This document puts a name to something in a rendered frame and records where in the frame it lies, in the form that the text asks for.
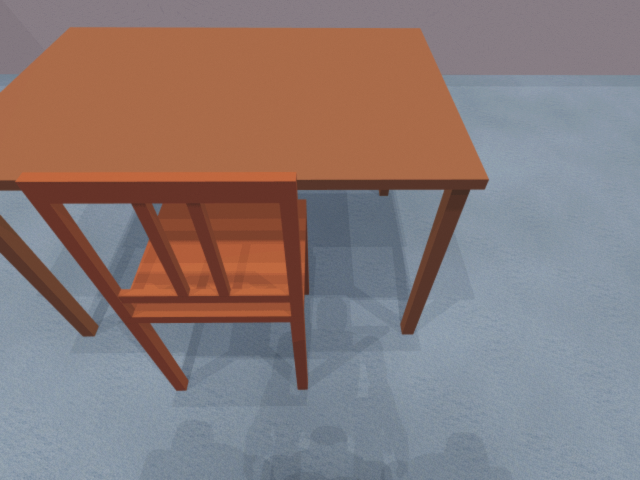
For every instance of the table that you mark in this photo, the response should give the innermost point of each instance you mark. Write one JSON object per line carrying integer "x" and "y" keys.
{"x": 344, "y": 108}

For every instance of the chair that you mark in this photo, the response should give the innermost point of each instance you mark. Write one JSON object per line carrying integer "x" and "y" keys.
{"x": 226, "y": 247}

